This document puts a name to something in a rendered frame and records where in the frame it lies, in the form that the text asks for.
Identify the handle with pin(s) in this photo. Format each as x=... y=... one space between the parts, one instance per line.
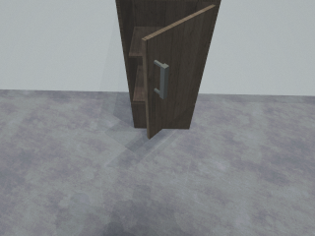
x=163 y=80

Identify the cupboard door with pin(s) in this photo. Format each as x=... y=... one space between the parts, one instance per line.
x=182 y=46

